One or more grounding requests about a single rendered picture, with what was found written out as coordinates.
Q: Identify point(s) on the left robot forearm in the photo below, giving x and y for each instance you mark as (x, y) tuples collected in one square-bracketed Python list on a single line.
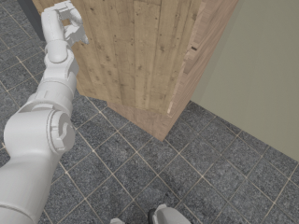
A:
[(57, 87)]

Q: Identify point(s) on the robot left hand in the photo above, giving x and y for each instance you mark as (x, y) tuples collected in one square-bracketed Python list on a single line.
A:
[(53, 28)]

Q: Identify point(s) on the right robot shin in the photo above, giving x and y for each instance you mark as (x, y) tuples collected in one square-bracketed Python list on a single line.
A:
[(160, 207)]

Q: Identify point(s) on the robot left upper arm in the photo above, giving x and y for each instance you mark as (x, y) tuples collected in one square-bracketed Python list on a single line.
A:
[(35, 141)]

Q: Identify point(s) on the cupboard door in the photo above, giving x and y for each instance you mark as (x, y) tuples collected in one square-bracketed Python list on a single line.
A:
[(136, 49)]

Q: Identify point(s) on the handle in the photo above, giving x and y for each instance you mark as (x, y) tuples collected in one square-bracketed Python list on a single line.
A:
[(33, 16)]

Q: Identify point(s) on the right robot thigh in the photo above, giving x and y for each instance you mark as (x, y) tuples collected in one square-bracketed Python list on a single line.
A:
[(169, 215)]

